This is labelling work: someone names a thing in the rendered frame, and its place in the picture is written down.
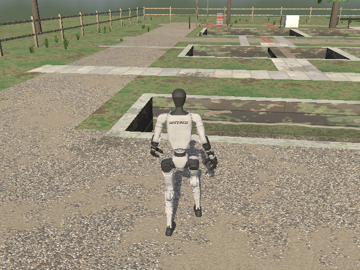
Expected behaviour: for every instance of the right robot hand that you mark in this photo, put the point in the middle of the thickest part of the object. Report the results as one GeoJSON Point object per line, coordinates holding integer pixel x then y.
{"type": "Point", "coordinates": [213, 161]}

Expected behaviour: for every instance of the left robot shin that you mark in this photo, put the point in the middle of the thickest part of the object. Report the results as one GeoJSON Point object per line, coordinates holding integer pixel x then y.
{"type": "Point", "coordinates": [169, 209]}

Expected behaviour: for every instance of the robot right upper arm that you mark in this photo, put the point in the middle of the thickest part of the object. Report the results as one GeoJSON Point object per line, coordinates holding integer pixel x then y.
{"type": "Point", "coordinates": [199, 127]}

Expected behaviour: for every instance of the left robot forearm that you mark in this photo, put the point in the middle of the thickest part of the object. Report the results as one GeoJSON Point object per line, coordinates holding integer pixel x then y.
{"type": "Point", "coordinates": [153, 145]}

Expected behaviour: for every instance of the robot head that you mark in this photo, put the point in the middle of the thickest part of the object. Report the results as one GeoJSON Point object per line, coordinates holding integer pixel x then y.
{"type": "Point", "coordinates": [179, 97]}

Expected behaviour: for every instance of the left robot hand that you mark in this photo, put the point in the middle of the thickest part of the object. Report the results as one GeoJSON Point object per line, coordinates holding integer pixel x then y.
{"type": "Point", "coordinates": [154, 154]}

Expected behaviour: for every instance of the robot left upper arm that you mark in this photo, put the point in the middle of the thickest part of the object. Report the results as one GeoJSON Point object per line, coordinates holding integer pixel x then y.
{"type": "Point", "coordinates": [159, 127]}

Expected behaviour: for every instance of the right robot forearm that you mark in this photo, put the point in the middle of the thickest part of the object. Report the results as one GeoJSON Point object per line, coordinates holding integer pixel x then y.
{"type": "Point", "coordinates": [208, 149]}

